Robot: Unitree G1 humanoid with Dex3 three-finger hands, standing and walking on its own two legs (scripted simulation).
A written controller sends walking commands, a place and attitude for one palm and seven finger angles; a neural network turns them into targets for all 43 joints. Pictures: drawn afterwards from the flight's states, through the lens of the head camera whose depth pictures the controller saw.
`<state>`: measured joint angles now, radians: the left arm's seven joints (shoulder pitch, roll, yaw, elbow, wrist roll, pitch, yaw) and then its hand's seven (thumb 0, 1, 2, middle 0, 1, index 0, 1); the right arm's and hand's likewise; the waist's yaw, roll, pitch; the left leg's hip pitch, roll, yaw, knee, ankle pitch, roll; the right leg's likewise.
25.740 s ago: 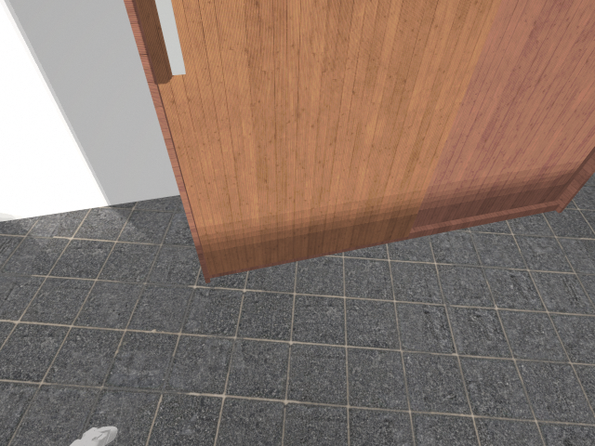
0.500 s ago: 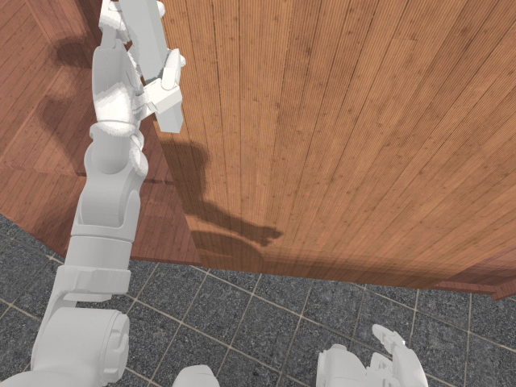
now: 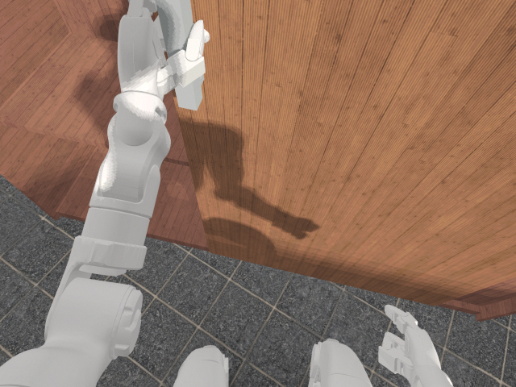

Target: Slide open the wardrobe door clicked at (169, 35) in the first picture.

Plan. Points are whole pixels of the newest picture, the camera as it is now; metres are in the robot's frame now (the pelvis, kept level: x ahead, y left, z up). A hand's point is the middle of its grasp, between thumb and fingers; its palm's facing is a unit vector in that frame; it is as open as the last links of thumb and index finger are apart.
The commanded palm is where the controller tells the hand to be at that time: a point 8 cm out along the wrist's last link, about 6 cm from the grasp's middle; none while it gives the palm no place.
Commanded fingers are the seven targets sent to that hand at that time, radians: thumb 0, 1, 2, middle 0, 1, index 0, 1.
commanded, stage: step sideways, sliding the door along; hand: left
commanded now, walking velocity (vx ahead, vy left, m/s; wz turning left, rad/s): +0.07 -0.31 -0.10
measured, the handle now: (184, 22) +0.48 +0.20 +0.23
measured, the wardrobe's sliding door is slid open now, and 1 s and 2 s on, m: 0.65 0.66 0.66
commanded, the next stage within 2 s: stop walking and hold the door there in 0.56 s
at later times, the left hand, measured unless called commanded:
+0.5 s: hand (214, 51) +0.45 +0.15 +0.22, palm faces +0.55 -0.83 -0.04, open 7.7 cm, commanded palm +0.41 +0.12 +0.20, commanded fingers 0.00 0.90 0.90 -0.45 -1.40 -0.45 -1.40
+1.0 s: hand (212, 53) +0.45 +0.15 +0.22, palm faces +0.67 -0.72 -0.20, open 7.9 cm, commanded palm +0.40 +0.17 +0.18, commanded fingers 0.00 0.90 0.90 -0.45 -1.40 -0.45 -1.40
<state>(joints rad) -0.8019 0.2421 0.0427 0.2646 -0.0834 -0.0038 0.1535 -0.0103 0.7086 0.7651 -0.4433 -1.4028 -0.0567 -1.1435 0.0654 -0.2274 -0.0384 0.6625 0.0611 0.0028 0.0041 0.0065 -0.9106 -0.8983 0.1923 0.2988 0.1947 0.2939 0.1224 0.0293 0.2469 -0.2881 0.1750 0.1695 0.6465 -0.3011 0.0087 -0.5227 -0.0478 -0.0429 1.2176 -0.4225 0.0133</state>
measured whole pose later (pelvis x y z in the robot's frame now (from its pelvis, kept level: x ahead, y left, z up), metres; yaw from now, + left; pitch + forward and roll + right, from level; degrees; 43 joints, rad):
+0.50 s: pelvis +0.03 -0.14 +0.00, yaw +3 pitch +0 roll -1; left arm -0.69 0.38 0.35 0.26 -0.14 -0.01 0.22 -0.03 0.66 0.83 -0.41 -1.37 0.00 -1.25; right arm 0.08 -0.30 -0.03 0.66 0.08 -0.03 -0.05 0.01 -0.91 -0.90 0.19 0.30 0.20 0.29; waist 0.07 0.06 0.25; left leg -0.37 0.07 0.14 0.77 -0.47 -0.04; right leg -0.29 -0.07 -0.15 0.62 -0.24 -0.01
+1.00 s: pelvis +0.07 -0.24 -0.01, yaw -6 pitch -1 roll -1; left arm -0.52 0.72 0.58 0.60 -0.07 -0.07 0.10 -0.10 0.61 0.83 -0.38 -1.26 0.00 -1.23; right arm 0.16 -0.23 0.04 0.57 0.06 -0.08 0.00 0.00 -0.90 -0.90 0.20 0.30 0.20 0.30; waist 0.05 0.02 0.10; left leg -0.23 0.29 0.23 0.70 -0.38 -0.08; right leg -0.32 0.01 -0.15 0.54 -0.14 -0.02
